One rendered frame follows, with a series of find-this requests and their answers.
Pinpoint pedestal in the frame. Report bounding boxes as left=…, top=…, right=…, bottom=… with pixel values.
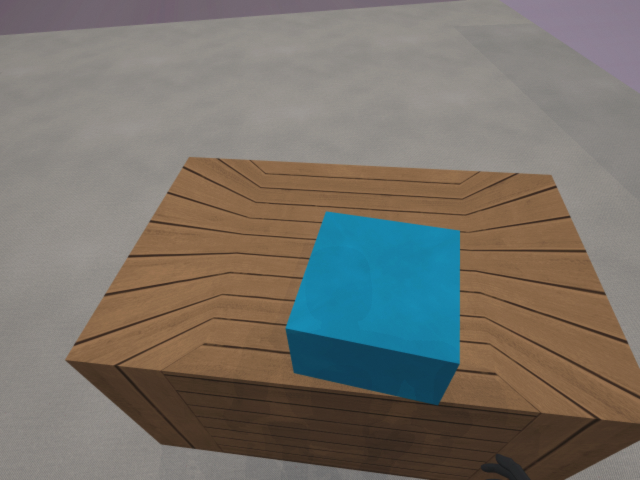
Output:
left=65, top=157, right=640, bottom=480

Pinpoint carton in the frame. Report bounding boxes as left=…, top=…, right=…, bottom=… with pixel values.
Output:
left=285, top=211, right=460, bottom=405

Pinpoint right robot hand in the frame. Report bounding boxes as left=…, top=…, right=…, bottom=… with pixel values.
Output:
left=481, top=454, right=531, bottom=480

